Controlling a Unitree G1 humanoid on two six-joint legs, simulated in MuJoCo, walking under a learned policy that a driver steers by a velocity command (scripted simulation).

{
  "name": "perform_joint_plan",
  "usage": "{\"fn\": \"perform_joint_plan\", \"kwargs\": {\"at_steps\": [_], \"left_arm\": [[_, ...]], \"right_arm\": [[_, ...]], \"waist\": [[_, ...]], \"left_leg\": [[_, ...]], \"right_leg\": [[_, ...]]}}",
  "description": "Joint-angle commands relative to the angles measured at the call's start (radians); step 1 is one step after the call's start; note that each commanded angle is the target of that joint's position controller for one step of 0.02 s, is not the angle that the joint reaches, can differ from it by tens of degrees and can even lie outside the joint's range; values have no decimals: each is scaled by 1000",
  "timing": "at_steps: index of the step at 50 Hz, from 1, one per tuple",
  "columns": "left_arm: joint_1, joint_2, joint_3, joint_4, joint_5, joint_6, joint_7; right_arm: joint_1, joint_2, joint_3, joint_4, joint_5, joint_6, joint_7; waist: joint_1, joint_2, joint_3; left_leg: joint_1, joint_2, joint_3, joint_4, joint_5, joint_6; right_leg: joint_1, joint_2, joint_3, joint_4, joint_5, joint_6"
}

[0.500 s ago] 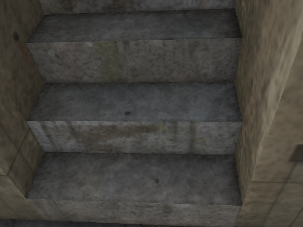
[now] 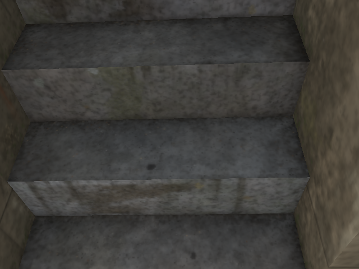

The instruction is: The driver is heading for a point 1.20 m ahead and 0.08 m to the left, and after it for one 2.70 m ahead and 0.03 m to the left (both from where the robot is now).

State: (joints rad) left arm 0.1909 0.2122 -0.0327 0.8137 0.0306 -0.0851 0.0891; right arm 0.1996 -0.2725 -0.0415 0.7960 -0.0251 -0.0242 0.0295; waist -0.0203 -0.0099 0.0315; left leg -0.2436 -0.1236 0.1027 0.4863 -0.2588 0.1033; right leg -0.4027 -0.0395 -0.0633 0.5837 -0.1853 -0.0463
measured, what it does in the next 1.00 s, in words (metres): walks ahead: left foot, then right foot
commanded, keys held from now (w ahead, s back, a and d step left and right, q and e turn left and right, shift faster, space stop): w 1.00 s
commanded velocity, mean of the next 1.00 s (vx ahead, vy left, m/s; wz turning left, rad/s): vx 0.47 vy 0.04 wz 0.00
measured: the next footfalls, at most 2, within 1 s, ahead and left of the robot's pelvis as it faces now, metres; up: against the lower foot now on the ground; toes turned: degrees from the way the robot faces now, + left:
left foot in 0.34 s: +0.13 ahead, +0.19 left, +0.00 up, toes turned +1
right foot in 0.84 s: +0.23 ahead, -0.01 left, +0.00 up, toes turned -6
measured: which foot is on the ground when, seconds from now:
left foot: down 0.00-0.00, up 0.02-0.32, down 0.34-0.84, up 0.86-1.00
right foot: down 0.00-0.32, up 0.34-0.82, down 0.84-1.00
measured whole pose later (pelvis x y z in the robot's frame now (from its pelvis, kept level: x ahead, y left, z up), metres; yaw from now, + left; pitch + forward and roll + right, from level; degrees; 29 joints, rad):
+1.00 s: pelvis +0.25 +0.08 +0.01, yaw +0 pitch +4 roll +1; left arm 0.32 0.12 0.01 0.80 0.04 -0.08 0.07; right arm 0.10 -0.19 -0.06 0.66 -0.05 -0.02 -0.04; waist 0.01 0.09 0.00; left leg -0.82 -0.14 -0.12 1.91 -0.41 0.04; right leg -0.18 0.00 -0.10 0.40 -0.29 -0.04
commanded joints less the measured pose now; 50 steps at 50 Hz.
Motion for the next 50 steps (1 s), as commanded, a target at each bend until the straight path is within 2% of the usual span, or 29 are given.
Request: {"fn": "perform_joint_plan", "kwargs": {"at_steps": [1, 2, 4, 5, 6, 10, 11, 12, 15, 16, 17, 18, 19, 20, 21, 23, 28, 29, 32, 35, 37, 39, 40, 42, 43, 44, 45, 48, 50], "left_arm": [[260, 305, 83, -17, 39, 9, 26], [247, 344, 114, 0, 16, -3, 32], [110, 246, 97, -27, -12, -23, 27], [74, 203, 84, -29, -21, -24, 15], [67, 140, 73, -23, -3, 0, -8], [103, 182, 107, -18, 17, 16, -34], [107, 210, 119, -14, -48, 19, -24], [67, 197, 118, -28, -54, 18, -28], [65, 105, 85, -37, -30, 16, -42], [-19, 90, 72, -58, -25, -6, -54], [-43, 27, 52, -117, -4, -30, -65], [137, -1, 45, -75, -13, -58, -79], [251, 85, 70, -21, -55, -62, -91], [168, 125, 88, -24, -84, -45, -92], [78, 96, 82, -50, -79, -25, -92], [52, 28, 63, -62, -32, -1, -90], [20, -37, 32, -100, -9, 7, -87], [-34, -74, 40, -100, 41, 53, -52], [-70, -67, 46, -151, 31, 102, -42], [-173, -96, 23, -208, 32, 85, -47], [-180, -105, 12, -246, 20, 58, -51], [-30, -107, 14, -215, -15, 23, -41], [124, -77, 35, -185, -15, 5, -32], [316, -45, 53, -64, 2, -19, -11], [249, 15, 63, -51, 20, -27, -13], [305, 33, 72, -65, 30, -23, -11], [293, 49, 87, -80, 25, -8, -21], [138, -4, 64, -84, 13, -14, -14], [81, 2, 52, -69, -8, -21, -17]], "right_arm": [[-34, 20, 33, -147, -20, -2, 8], [5, -109, -5, -113, 11, 8, 4], [-12, -174, -29, -127, 12, 23, -3], [-29, -153, -28, -127, -15, 35, -12], [23, -72, -9, -65, -93, 21, 1], [9, 37, 29, -82, -31, 47, 26], [-29, -38, 0, -102, 57, -5, -8], [-53, -80, -9, -100, 61, -30, -23], [72, 6, 1, -19, 29, -29, -40], [160, -44, -12, -24, 3, -25, -45], [277, -121, -28, 14, -17, -29, -56], [331, -249, -49, -2, -26, -35, -49], [349, -257, -63, 22, -6, -34, -36], [289, -148, -36, 27, 6, -28, -30], [198, -68, -8, 18, 17, -24, -30], [167, 15, 23, 29, -3, -19, -31], [276, -14, 25, 82, -16, -9, -78], [247, -6, 26, 88, -33, -36, -83], [296, 6, 39, 115, -6, -67, -127], [303, -21, 26, 119, -11, -74, -117], [255, -19, 19, 107, -17, -70, -116], [42, 12, 29, 13, 1, -57, -113], [14, -43, 16, -5, 22, -51, -107], [-29, -62, -21, -20, 65, -47, -78], [38, 56, -12, -80, 57, -53, -70], [223, 161, 4, -46, 51, -48, -73], [214, 134, -6, -48, 17, -40, -66], [-9, 132, -11, -194, -36, 4, -67], [-90, 132, 2, -255, -61, 26, -60]], "waist": [[84, -231, -122], [91, -175, -114], [23, -98, 9], [7, -71, 20], [17, -1, 16], [32, -170, -87], [17, -310, -168], [26, -325, -98], [-34, -206, 9], [-116, -92, 10], [-122, 205, -43], [-41, 327, -153], [-26, 238, -206], [-27, 113, -69], [-6, 94, 9], [28, 58, 28], [15, 44, -8], [12, 99, -34], [7, 162, 22], [-18, 220, 28], [11, 150, 22], [113, 26, -52], [193, 14, -150], [242, 19, -195], [78, -237, -97], [18, -193, -206], [31, -24, -192], [7, -117, -86], [-21, -73, -37]], "left_leg": [[-377, 71, -123, 378, -334, -56], [-408, 72, -214, 615, -371, -81], [-487, 119, -253, 757, -176, -100], [-485, 131, -242, 744, -114, -114], [-378, 119, -216, 608, 37, -116], [-165, 98, -100, 328, -1, -128], [-56, 62, -21, 293, -91, -154], [-34, 45, 13, 245, -89, -160], [107, 31, 64, 37, -44, -115], [183, 81, -23, -78, 118, -67], [375, 259, -322, -159, 453, -32], [419, 497, -661, -120, 872, 168], [386, 592, -795, -188, 528, 345], [314, 539, -633, -190, 263, 329], [214, 457, -515, -203, 95, 251], [112, 373, -401, -189, 202, 178], [65, 327, -243, -162, 324, 152], [14, 315, -199, -154, 363, 171], [71, 299, -247, -187, 303, 187], [267, 339, -288, -226, 469, 175], [352, 372, -271, -226, 614, 164], [139, 303, -139, -55, 1093, 102], [212, 253, -138, 145, 1265, 88], [246, 144, -105, 602, 816, 20], [-275, 10, -149, 898, -134, -56], [-426, 0, -302, 1166, -186, -63], [-508, -11, -282, 1356, -138, -72], [-800, -23, -223, 1605, -172, -67], [-761, -4, -204, 1537, -185, -69]], "right_leg": [[453, -419, 593, -313, 93, -220], [351, -505, 797, -413, -313, -329], [244, -400, 610, -404, -397, -194], [220, -336, 484, -377, -239, -147], [176, -243, 299, -360, 54, -107], [177, -191, 111, -291, 338, -104], [142, -90, 43, -332, -128, -108], [83, -97, 69, -329, -238, -102], [-51, -111, 97, -146, -268, -101], [-93, -85, 72, 92, 88, -76], [-333, -12, 38, 510, -182, -10], [-488, 77, 147, 838, -349, 28], [-540, 69, 247, 1097, -346, 47], [-635, 46, 258, 1228, -321, 48], [-691, 30, 222, 1284, -294, 45], [-679, 26, 189, 1343, -204, 49], [-700, 63, 161, 1314, -25, 67], [-577, 88, -15, 1389, -91, 56], [-598, 35, -15, 1224, -109, 61], [-640, -14, -19, 1044, -156, 24], [-617, -59, 31, 876, -225, -7], [-140, -39, 51, 370, -40, -50], [15, 0, 42, 121, 183, -40], [304, 47, -86, -588, 664, -3], [593, -188, 126, -261, 1431, -35], [630, -324, 240, -106, 1785, -143], [543, -324, 231, -143, 1530, -180], [455, -263, 118, -202, 1101, -159], [283, -251, 40, -280, 956, -132]]}}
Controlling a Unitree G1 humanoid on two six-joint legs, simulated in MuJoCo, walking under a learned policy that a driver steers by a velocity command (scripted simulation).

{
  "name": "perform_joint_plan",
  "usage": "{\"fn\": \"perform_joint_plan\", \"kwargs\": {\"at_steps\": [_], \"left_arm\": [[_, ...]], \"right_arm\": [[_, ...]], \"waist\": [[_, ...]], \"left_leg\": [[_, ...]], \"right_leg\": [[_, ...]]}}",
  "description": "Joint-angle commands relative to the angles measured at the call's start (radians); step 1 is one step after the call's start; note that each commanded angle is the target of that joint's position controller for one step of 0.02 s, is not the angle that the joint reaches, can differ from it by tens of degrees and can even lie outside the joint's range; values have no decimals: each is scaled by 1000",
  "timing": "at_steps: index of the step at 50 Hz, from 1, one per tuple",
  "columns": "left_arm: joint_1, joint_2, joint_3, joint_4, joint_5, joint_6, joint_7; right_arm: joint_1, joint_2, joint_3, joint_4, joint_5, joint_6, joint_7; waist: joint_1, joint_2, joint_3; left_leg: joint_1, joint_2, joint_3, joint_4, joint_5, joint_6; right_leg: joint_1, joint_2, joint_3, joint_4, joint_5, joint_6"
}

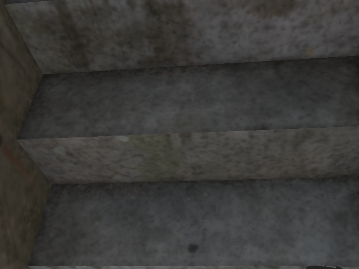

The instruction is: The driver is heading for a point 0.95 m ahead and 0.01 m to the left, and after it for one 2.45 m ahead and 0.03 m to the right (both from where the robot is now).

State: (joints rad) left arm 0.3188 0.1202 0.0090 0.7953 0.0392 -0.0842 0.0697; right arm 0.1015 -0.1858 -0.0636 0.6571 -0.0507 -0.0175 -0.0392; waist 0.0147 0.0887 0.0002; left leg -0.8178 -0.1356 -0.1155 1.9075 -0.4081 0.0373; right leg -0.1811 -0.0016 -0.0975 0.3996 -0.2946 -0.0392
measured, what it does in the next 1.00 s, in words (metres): climbs: left foot 0.21 m higher, then right foot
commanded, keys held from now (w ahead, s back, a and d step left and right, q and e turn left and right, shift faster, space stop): w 1.00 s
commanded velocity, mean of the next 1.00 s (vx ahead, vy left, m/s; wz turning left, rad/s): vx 0.50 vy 0.00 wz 0.00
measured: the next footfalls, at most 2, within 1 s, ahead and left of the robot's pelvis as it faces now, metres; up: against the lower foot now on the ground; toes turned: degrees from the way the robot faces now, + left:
left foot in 0.16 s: +0.10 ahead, +0.13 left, +0.21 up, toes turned +4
right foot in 0.62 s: +0.11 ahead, -0.07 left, +0.21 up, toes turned +7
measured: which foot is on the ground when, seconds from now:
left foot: up 0.00-0.14, down 0.16-0.60, up 0.62-1.00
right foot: down 0.00-0.26, up 0.28-0.60, down 0.62-1.00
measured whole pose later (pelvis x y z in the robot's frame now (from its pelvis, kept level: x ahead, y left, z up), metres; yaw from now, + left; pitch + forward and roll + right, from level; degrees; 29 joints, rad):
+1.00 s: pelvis +0.07 +0.02 +0.16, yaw +3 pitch +2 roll +2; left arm 0.44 0.11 0.06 0.78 0.06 -0.04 0.11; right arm -0.05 -0.16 -0.03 0.64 -0.06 0.04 0.02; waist 0.14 0.04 0.08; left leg -0.79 -0.05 -0.08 1.67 -0.37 -0.06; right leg -0.47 0.06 0.09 0.93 -0.51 -0.06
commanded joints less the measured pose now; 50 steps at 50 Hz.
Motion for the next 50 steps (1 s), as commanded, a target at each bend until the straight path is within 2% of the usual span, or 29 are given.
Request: {"fn": "perform_joint_plan", "kwargs": {"at_steps": [1, 3, 5, 7, 8, 9, 10, 11, 12, 13, 14, 15, 17, 19, 21, 24, 26, 28, 30, 31, 32, 33, 34, 35, 37, 40, 43, 46, 50], "left_arm": [[-33, 110, 11, -36, -13, -24, 2], [26, 169, 35, 16, -11, -41, -10], [81, 184, 47, 55, -10, -23, -2], [34, 150, 52, 72, -13, 32, -7], [-74, 172, 60, 27, -22, 44, -4], [-9, 233, 78, 0, -41, 33, -10], [4, 274, 100, 6, -45, 37, -10], [-15, 312, 112, -11, -58, 38, -13], [-10, 299, 107, -37, -80, 34, -29], [-36, 276, 102, -65, -66, 23, -49], [-65, 204, 79, -84, -13, 18, -88], [-158, 36, 38, -140, 14, 5, -77], [-226, -51, 11, -263, 16, 28, -23], [-64, 49, 21, -224, 35, 46, -30], [13, 125, 46, -203, 37, 97, -19], [80, 178, 67, -178, -19, 153, -6], [108, 160, 60, -172, -26, 167, -6], [213, 169, 72, -139, -32, 153, 6], [305, 114, 44, -87, -44, 120, -4], [382, 0, 6, -14, -60, 98, 19], [389, -22, -22, 6, -3, 62, 36], [241, 45, -14, -47, 24, 51, 46], [92, 109, 26, -82, 20, 61, 37], [-36, 183, 45, -119, 12, 65, 30], [-23, 197, 46, -69, -14, 41, 32], [116, 135, 41, 10, -8, 33, 45], [192, 96, 41, 34, 4, 44, 40], [305, 149, 84, 18, 24, 46, 40], [233, 146, 94, -52, 31, 35, 43]], "right_arm": [[-36, 46, 30, -145, -33, 23, 14], [-101, 33, 25, -189, -34, 21, -12], [-192, 47, 39, -233, -35, 13, -1], [-280, 113, 89, -322, -46, 6, 20], [-226, 103, 95, -308, -30, 2, 27], [-202, 75, 97, -299, 22, 15, 9], [-159, 61, 86, -288, 43, 22, 8], [-82, 41, 91, -284, 54, 20, 5], [-49, 30, 92, -268, 50, 15, -12], [25, 12, 83, -223, 31, 23, -34], [35, -38, 57, -144, 14, 29, -42], [104, -17, 40, -132, -20, 25, -51], [19, -90, 7, -110, -68, 3, -51], [-11, -50, 17, -18, -53, -18, -22], [-63, -6, 36, -13, -30, -57, -1], [-117, -40, 33, 7, -28, -94, 12], [-172, -83, 30, -10, -38, -90, -2], [-266, -92, 31, -22, -14, -82, -8], [-328, -8, 53, -42, 23, -74, -9], [-323, 55, 71, -42, 44, -36, 3], [-334, 93, 80, -140, 42, -29, 35], [-42, 153, 82, -105, 33, -14, 54], [79, 76, 61, -57, -13, -14, 58], [55, 36, 49, -64, -20, -2, 57], [-131, -30, 27, -138, -41, 30, 43], [-159, -65, 13, -116, -23, 58, 40], [-212, -30, 14, -99, -1, 49, 59], [-374, 32, 38, -158, -7, 28, 52], [-426, 47, 53, -182, -17, 15, 69]], "waist": [[-47, -148, 3], [-15, -259, 1], [5, -210, -49], [-25, -205, -131], [-63, -203, -191], [-15, -245, -310], [-47, -222, -378], [-70, -233, -469], [-73, -135, -537], [-99, -45, -543], [-100, 248, -485], [-145, 105, -380], [-23, -34, -139], [85, -116, -9], [135, -55, 3], [185, 8, 30], [211, 7, 25], [271, 31, -21], [327, 13, -37], [365, -183, 40], [260, -250, 57], [44, -241, -41], [-38, -7, -93], [-76, 27, -77], [-25, 39, 15], [26, -16, -20], [74, -151, -58], [177, -355, -50], [158, -240, -64]], "left_leg": [[-178, 11, 44, 53, -31, -8], [-340, 24, 86, 178, -145, 25], [-371, 54, 99, 67, -158, 42], [-227, 118, 232, -336, -153, 52], [45, 107, 285, -580, -72, 61], [115, 3, 289, -710, -515, 47], [131, 14, 235, -753, -400, 61], [209, 64, 129, -855, -278, 72], [370, 136, 0, -957, -210, 99], [489, 170, -91, -1069, -181, 117], [603, 254, -287, -1134, -154, 198], [615, 322, -458, -1135, 112, 266], [397, 384, -405, -1092, 281, 168], [352, 339, -243, -1160, 194, 124], [274, 329, -140, -1214, 208, 113], [141, 326, -45, -1202, 294, 103], [128, 334, -24, -1197, 297, 110], [152, 286, 74, -1094, 412, 80], [188, 198, 129, -757, 341, 7], [175, 98, 176, -471, -116, 28], [-21, 29, -72, -278, -227, -45], [-92, 9, -208, -103, -119, -69], [-137, -25, -242, 74, 116, -67], [-121, -3, -223, 112, 210, -78], [-136, 39, -195, 49, 253, -98], [-111, 67, -51, -63, 306, -106], [-130, 71, 82, -217, 330, -97], [-249, 85, 22, -270, 37, -98], [-288, 96, -10, -131, -17, -81]], "right_leg": [[44, -268, 47, -119, 1078, -131], [179, -277, 49, -138, 1240, -169], [285, -257, 24, -159, 1187, -164], [291, -178, -18, -202, 1220, -128], [176, -153, -31, -207, 1395, -125], [298, -199, 93, -151, 1749, -175], [457, -206, 85, 29, 1920, -154], [496, -211, 81, 183, 1784, -104], [359, -166, 48, 299, 1568, -71], [197, -96, -10, 475, 1262, -52], [-163, 80, -7, 887, 289, -71], [-489, 180, 255, 1437, -19, -61], [-752, 174, 426, 1757, -182, -57], [-778, 162, 261, 1723, -12, 8], [-699, 160, 194, 1712, 24, 59], [-566, 171, 126, 1595, 49, 91], [-477, 138, 68, 1347, 94, 93], [-285, 92, -15, 963, 124, 72], [-140, -41, 125, 275, 246, -68], [-68, -14, 58, -123, 553, -101], [-14, -55, 428, 137, 980, -101], [38, -221, 730, 191, 1048, -151], [-20, -238, 893, 198, 523, -165], [-152, -260, 914, 150, 179, -167], [-239, -222, 780, 159, 74, -159], [-124, -163, 617, 238, 129, -165], [22, -157, 574, 290, 216, -181], [177, -143, 582, 273, 285, -173], [78, -173, 642, 298, 253, -205]]}}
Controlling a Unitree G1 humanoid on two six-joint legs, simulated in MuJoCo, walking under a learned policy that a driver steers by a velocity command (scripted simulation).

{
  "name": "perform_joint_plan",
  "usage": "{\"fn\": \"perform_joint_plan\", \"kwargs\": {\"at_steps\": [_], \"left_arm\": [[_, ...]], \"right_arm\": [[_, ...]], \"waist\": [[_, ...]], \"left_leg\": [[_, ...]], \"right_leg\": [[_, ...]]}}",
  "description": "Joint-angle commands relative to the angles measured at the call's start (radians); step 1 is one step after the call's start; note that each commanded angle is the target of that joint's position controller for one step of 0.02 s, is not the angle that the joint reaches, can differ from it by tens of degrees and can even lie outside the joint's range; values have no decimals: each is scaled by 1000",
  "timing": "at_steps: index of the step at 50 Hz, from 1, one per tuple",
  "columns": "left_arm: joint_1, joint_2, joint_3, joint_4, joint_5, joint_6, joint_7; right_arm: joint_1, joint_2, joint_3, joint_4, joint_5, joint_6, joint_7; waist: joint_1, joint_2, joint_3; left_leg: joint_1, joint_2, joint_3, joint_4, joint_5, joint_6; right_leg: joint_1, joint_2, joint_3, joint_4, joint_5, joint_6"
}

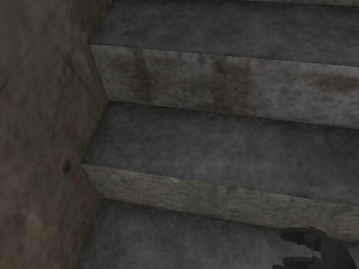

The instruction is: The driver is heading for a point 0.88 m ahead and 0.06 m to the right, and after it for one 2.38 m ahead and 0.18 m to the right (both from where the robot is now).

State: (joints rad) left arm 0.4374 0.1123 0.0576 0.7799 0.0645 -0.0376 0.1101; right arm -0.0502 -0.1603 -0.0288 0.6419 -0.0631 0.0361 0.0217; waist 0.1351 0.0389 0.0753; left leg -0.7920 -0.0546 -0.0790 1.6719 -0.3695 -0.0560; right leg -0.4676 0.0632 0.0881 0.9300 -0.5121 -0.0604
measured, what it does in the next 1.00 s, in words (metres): goes down, backwards: left foot, then right foot 0.22 m lower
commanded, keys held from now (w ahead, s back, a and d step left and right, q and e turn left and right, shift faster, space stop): no key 1.00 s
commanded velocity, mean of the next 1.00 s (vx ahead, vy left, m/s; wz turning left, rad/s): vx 0.11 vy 0.00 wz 0.00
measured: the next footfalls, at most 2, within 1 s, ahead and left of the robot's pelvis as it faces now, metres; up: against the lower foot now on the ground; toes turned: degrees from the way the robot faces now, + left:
left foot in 0.16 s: +0.08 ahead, +0.19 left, +0.00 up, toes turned +1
right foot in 0.70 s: -0.12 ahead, -0.11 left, -0.22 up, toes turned -4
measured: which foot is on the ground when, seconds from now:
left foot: up 0.00-0.14, down 0.16-0.68, up 0.70-1.00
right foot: down 0.00-0.16, up 0.18-0.68, down 0.70-1.00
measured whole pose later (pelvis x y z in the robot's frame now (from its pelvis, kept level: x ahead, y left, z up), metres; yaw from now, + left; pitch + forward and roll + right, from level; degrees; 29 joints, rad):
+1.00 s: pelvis -0.15 -0.02 -0.17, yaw -3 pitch -1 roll +0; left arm 0.31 0.09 -0.04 0.70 0.04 0.02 0.09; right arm 0.27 -0.19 -0.04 0.76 0.00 0.10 -0.04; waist 0.00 0.07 0.01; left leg -0.43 -0.03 -0.22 1.22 -0.27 -0.17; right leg -0.20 0.02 -0.07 0.50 -0.29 -0.05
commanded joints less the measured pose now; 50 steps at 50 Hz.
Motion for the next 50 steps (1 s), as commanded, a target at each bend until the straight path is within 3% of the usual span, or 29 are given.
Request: {"fn": "perform_joint_plan", "kwargs": {"at_steps": [1, 2, 5, 6, 7, 8, 9, 10, 11, 13, 15, 16, 17, 19, 24, 28, 29, 32, 34, 35, 36, 37, 38, 39, 40, 41, 42, 44, 50], "left_arm": [[74, 148, 38, -60, 20, -12, 7], [55, 142, 28, -73, 29, -23, 8], [-180, 136, 2, -138, 20, -11, 18], [-214, 147, 2, -149, 16, -2, 19], [-190, 167, 4, -155, -15, 39, 20], [-161, 140, 11, -115, -27, 58, 9], [-257, 44, -23, -114, -48, 45, -34], [-68, -4, -38, -161, -58, 33, -76], [25, 33, -37, -128, -61, 33, -80], [-73, 94, -15, -116, -16, 70, -83], [-180, 125, 2, -156, -11, 112, -84], [-226, 124, 0, -175, 13, 121, -89], [-233, 127, 2, -199, -11, 135, -88], [-188, 102, -1, -180, 5, 136, -90], [-176, 139, 8, -154, -11, 138, -75], [-296, 152, -1, -236, 22, 151, -60], [-214, 205, -17, -191, -54, 161, -63], [8, 126, -45, -51, -13, 162, -76], [16, 69, -60, 2, -22, 157, -98], [-23, 16, -95, 16, 7, 132, -114], [-137, 197, -67, -7, 2, 112, -144], [-154, 322, -27, -37, -43, 115, -149], [-149, 313, -15, -40, -50, 117, -151], [-127, 338, -9, -51, -50, 115, -129], [-201, 368, -2, -80, -46, 76, -89], [-196, 273, -27, -104, -22, 75, -54], [-173, 246, -39, -119, -11, 64, -31], [-183, 125, -80, -146, -1, 51, -12], [-154, 91, -59, -146, -35, 53, -11]], "right_arm": [[-229, 35, 19, -162, 2, -34, -1], [-132, 19, 13, -158, -7, -21, -17], [32, -53, -10, -153, 24, 19, -56], [114, -52, -12, -141, 33, 21, -61], [207, 7, 19, -120, 75, 9, -76], [353, 1, 3, -48, 70, 28, -98], [436, 42, 18, 21, 24, 26, -106], [287, 34, 50, 5, 48, 10, -101], [243, -37, 19, -25, 33, 11, -107], [179, -35, 24, -61, -9, 0, -115], [190, -115, -7, -52, -3, -9, -124], [237, -87, -14, -31, 4, -17, -145], [179, -103, -15, -51, -2, -14, -152], [184, -15, 12, -34, 3, -21, -115], [205, -96, -6, -66, -6, -50, -121], [264, -105, -27, -105, -10, -30, -156], [246, -149, -32, -137, 66, -61, -168], [109, -53, -12, -170, 73, -42, -164], [141, 96, 46, -140, 71, -29, -160], [202, 176, 53, -106, 90, -9, -139], [393, 164, 35, -55, 124, -20, -107], [493, 41, 24, -65, 111, -38, -99], [476, -26, 6, -34, 92, -47, -101], [337, -26, 14, -62, 72, -36, -113], [238, -59, 8, -103, 91, -9, -128], [143, -138, -18, -83, 72, 11, -142], [116, -142, -24, -97, 73, 30, -142], [169, -111, -26, -67, 47, 37, -115], [195, -4, 2, 40, 63, 32, -35]], "waist": [[-1, -171, -148], [-52, -210, -119], [-181, -216, -83], [-219, -180, -118], [-250, -106, -131], [-319, -87, -172], [-379, 91, -195], [-108, 269, -217], [-77, 239, -238], [-105, 209, -179], [-103, 193, -117], [-113, 140, -138], [-76, 139, -159], [-71, 63, -95], [-117, 41, -90], [-203, 157, -111], [-210, 166, -183], [-114, 5, -173], [-103, -139, -104], [-119, -221, -97], [-279, -264, -127], [-333, -202, -173], [-252, -110, -135], [-200, -170, -107], [-172, -211, 4], [-104, -66, 2], [-93, -161, 56], [-116, -112, 1], [-108, -164, -61]], "left_leg": [[-260, -3, -9, 154, -27, 8], [-213, 7, 4, 114, 16, -5], [111, 61, 84, -385, 40, -33], [253, 89, 77, -636, 122, -13], [409, 78, 142, -1149, 33, 3], [712, 95, 159, -1334, 441, 49], [849, 104, 154, -1132, 452, 92], [856, 326, -253, -1054, 1077, 232], [757, 461, -413, -1168, 787, 356], [661, 373, -321, -1082, 549, 319], [591, 371, -232, -1063, 628, 295], [484, 340, -218, -1011, 515, 269], [343, 351, -276, -1067, 171, 268], [251, 233, -116, -1018, -70, 235], [267, 308, -257, -911, 76, 284], [307, 329, -335, -841, 232, 243], [363, 340, -391, -749, 235, 220], [54, 230, -165, -495, 171, 112], [-42, 33, 87, -78, -77, 84], [-153, -83, 103, 472, -289, 60], [-178, -87, -12, 766, -326, -38], [-266, -37, -87, 707, -375, -87], [-347, -60, -127, 705, -180, -95], [-480, -33, -132, 692, -141, -114], [-481, 36, -227, 541, 39, -128], [-448, -3, -199, 557, 107, -138], [-368, -13, -210, 501, 128, -140], [-70, -26, -232, 206, 190, -147], [346, 64, -43, -887, -13, -96]], "right_leg": [[325, -226, 432, -262, 513, -208], [261, -212, 415, -260, 458, -212], [21, -114, 242, -185, 760, -112], [12, -98, 207, -99, 799, -87], [62, -59, 162, -129, 836, -30], [-67, 52, 151, 118, 603, -3], [-279, 133, 91, 456, -58, 14], [-369, 62, 178, 462, -66, 109], [-350, 13, 160, 481, -70, 155], [-381, 42, 93, 653, -33, 193], [-449, 47, 76, 746, 84, 177], [-359, 48, 158, 902, 246, 162], [-289, 40, 150, 944, 335, 162], [-262, 79, 40, 921, 398, 162], [-144, 15, -37, 577, 384, 133], [-42, -45, -35, 196, 382, 87], [-108, -98, 69, 71, 362, 114], [288, -158, -63, -504, 827, 25], [281, -110, -205, -718, 915, -50], [253, -109, -174, -610, 964, -63], [147, -291, 35, -403, 1613, -87], [222, -422, 66, -438, 1447, -186], [273, -412, 76, -417, 1127, -203], [391, -449, 146, -455, 958, -225], [342, -573, 368, -597, 700, -259], [359, -511, 355, -650, 483, -234], [331, -536, 387, -660, 535, -251], [283, -398, 172, -595, 737, -217], [421, -274, 78, -628, 501, -72]]}}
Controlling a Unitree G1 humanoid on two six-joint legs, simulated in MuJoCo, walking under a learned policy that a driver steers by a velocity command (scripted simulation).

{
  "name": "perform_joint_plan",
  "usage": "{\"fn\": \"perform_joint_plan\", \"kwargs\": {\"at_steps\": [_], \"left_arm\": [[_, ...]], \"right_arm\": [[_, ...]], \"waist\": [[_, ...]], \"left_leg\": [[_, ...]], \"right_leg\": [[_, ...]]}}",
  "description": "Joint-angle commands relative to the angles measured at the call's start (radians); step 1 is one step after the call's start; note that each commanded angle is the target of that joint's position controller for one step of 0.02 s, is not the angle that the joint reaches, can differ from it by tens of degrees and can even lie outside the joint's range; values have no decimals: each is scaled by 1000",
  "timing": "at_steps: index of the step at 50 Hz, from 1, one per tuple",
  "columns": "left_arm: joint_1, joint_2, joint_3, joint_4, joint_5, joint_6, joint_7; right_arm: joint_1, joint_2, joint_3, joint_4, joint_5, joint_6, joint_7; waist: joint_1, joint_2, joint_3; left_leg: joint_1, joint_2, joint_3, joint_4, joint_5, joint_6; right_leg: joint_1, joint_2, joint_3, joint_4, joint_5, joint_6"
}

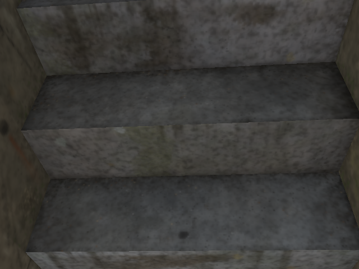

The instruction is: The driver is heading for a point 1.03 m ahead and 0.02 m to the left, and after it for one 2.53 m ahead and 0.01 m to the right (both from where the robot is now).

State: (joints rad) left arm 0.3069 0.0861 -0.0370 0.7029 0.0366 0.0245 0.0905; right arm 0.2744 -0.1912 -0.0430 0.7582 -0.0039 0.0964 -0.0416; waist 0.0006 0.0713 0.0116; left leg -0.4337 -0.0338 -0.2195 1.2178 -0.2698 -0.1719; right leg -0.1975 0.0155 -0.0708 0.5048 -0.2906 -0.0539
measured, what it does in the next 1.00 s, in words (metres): steps on the spot: left foot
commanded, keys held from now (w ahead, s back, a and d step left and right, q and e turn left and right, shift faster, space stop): no key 0.46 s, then w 0.54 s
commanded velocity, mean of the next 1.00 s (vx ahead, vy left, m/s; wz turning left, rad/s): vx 0.17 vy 0.00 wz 0.00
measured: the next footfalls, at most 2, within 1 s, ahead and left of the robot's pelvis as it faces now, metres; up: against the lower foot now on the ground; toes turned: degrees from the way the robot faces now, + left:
left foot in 0.10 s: -0.02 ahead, +0.17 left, +0.00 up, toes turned +0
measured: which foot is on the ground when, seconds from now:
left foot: up 0.00-0.08, down 0.10-1.00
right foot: down 0.00-1.00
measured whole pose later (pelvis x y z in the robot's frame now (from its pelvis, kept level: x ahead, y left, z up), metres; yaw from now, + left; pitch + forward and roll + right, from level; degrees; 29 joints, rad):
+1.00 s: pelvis +0.02 +0.04 +0.00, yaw +1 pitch +1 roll -1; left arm 0.27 0.14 0.03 0.87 0.01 -0.06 0.04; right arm 0.30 -0.13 -0.02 0.80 0.00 -0.10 -0.03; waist 0.02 0.01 0.03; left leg -0.15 -0.02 -0.07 0.54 -0.36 0.04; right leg -0.21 0.00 0.01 0.52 -0.31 -0.04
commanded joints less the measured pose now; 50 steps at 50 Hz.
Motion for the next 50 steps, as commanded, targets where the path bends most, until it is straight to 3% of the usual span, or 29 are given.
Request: {"fn": "perform_joint_plan", "kwargs": {"at_steps": [1, 2, 4, 5, 6, 7, 8, 9, 10, 12, 13, 16, 20, 23, 24, 25, 28, 31, 35, 38, 39, 41, 42, 43, 44, 46, 47, 48, 50], "left_arm": [[-12, 129, 39, -68, -12, -3, 10], [31, 144, 49, -50, -15, 4, 3], [74, 155, 57, -26, -9, -12, -19], [50, 154, 56, -23, 3, -34, -45], [73, 153, 62, -7, 4, -66, -74], [116, 187, 80, 20, -8, -75, -86], [8, 190, 80, 22, -2, -74, -83], [-65, 154, 82, 11, -7, -63, -78], [-86, 127, 79, 13, -18, -47, -66], [-36, 151, 93, 53, -13, -40, -62], [-26, 154, 94, 73, -19, -44, -65], [-13, 151, 95, 118, -20, -47, -65], [-1, 165, 93, 161, -23, -55, -66], [19, 184, 97, 185, -24, -52, -68], [40, 180, 93, 197, -17, -42, -62], [53, 120, 75, 215, -14, -33, -61], [84, 132, 76, 231, -14, -38, -61], [90, 139, 75, 231, -11, -49, -49], [84, 134, 72, 209, -10, -54, -49], [84, 142, 74, 198, -24, -69, -60], [75, 158, 79, 191, -28, -73, -59], [48, 157, 83, 173, -36, -83, -57], [45, 159, 85, 166, -34, -90, -56], [40, 159, 84, 163, -24, -96, -54], [38, 152, 85, 159, -27, -100, -55], [42, 123, 86, 153, -37, -102, -51], [33, 130, 90, 142, -34, -102, -49], [26, 135, 92, 133, -34, -102, -50], [-47, 106, 82, 81, -27, -91, -53]], "right_arm": [[-125, 11, 15, -66, 14, -36, 30], [-100, -8, 15, -43, 21, -43, 24], [-71, -62, 11, -11, 11, -56, 16], [-42, -75, 14, -2, 2, -53, 6], [22, -131, 3, 29, -1, -52, 1], [65, -87, 11, 55, 6, -57, 5], [54, -63, 16, 56, 7, -62, 5], [12, -41, 26, 60, -7, -73, -2], [-17, -47, 29, 53, -13, -84, 1], [-25, -69, 29, 62, -6, -106, 9], [-27, -70, 34, 61, -12, -112, 17], [-31, -73, 41, 69, -14, -107, 23], [-9, -70, 42, 62, -18, -86, 16], [11, -65, 43, 81, -18, -103, 8], [35, -60, 40, 96, -16, -106, 6], [72, -19, 48, 94, -40, -110, 1], [50, -46, 34, 89, -33, -115, 0], [61, -53, 21, 73, -18, -111, 3], [81, -30, 18, 64, -17, -119, 5], [82, -20, 20, 44, -16, -130, 2], [93, -7, 22, 43, -24, -133, -4], [73, 2, 27, 23, -15, -147, -10], [75, 7, 26, 18, -19, -156, -10], [96, 29, 28, 23, -2, -172, -7], [109, 32, 29, 21, -5, -185, 0], [114, -3, 14, 20, -7, -204, 8], [108, -21, 5, 15, -1, -212, 12], [85, -21, 4, 3, 3, -216, 12], [-3, 1, 14, -49, 7, -219, 10]], "waist": [[36, -234, 20], [56, -282, 47], [64, -227, 46], [44, -157, 22], [49, -27, -59], [42, 23, -107], [-9, -16, -33], [-8, -24, -19], [5, -27, 5], [17, -15, 29], [20, -4, 51], [22, -1, 81], [10, -36, 81], [23, -20, 79], [20, -34, 62], [14, -61, 70], [36, -13, 62], [29, -28, 72], [22, -50, 90], [14, -53, 110], [6, -74, 113], [8, -90, 122], [6, -93, 121], [10, -136, 107], [8, -160, 83], [19, -123, 2], [19, -88, -39], [22, -44, -68], [32, 9, -117]], "left_leg": [[36, 47, 160, -583, -203, 34], [74, 46, 185, -722, -182, 48], [148, 83, 127, -903, 11, 94], [211, 106, 83, -941, 138, 112], [317, 133, 48, -837, 386, 136], [266, 115, 58, -786, 219, 179], [240, 115, 44, -837, 144, 194], [213, 126, 50, -854, 83, 201], [175, 129, 50, -860, 91, 188], [139, 122, 50, -872, 39, 178], [114, 120, 43, -885, 6, 183], [89, 112, 42, -905, -67, 182], [91, 98, 49, -893, -122, 190], [73, 92, 47, -909, -147, 203], [76, 78, 59, -908, -241, 203], [65, 112, 32, -969, -221, 214], [52, 100, 32, -976, -271, 233], [73, 78, 52, -925, -333, 270], [93, 58, 76, -849, -339, 299], [108, 34, 83, -825, -314, 309], [122, 27, 93, -810, -301, 315], [127, 22, 116, -796, -133, 321], [137, 24, 125, -765, -69, 327], [124, 31, 135, -746, 29, 328], [146, 34, 141, -733, 113, 323], [186, 43, 141, -719, 283, 314], [217, 54, 138, -708, 414, 307], [252, 62, 138, -693, 553, 301], [310, 91, 129, -667, 856, 276]], "right_leg": [[136, -221, 259, -209, 220, -75], [123, -221, 288, -203, 223, -85], [115, -199, 306, -175, 281, -63], [102, -193, 295, -163, 352, -52], [66, -137, 236, -124, 328, -29], [105, -97, 179, -193, 171, 19], [55, -91, 166, -176, 72, 44], [47, -81, 153, -190, 26, 50], [62, -80, 142, -183, 16, 53], [70, -80, 146, -199, -14, 51], [74, -81, 141, -197, -13, 43], [63, -86, 143, -212, -15, 39], [13, -83, 133, -215, -87, 32], [25, -88, 125, -193, -67, 46], [23, -68, 109, -179, -140, 45], [15, -90, 122, -193, -95, 19], [31, -60, 89, -128, -87, 1], [-34, -41, 83, -92, -220, -34], [-99, -48, 111, -83, -281, -69], [-127, -61, 166, -121, -313, -95], [-127, -75, 187, -137, -319, -103], [-85, -86, 219, -165, -201, -118], [-66, -90, 222, -146, -146, -127], [-20, -99, 237, -146, -23, -145], [21, -109, 232, -138, 146, -144], [123, -86, 182, -70, 398, -137], [143, -77, 156, -23, 482, -135], [141, -71, 134, 18, 539, -125], [96, -59, 99, 62, 537, -105]]}}
Velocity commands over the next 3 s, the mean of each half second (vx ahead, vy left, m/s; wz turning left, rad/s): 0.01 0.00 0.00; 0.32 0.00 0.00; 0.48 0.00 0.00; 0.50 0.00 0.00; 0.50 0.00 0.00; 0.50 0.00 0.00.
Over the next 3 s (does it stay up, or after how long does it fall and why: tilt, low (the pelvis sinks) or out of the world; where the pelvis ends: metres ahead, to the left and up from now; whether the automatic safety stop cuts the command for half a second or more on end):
stays up -0.02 0.05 0.01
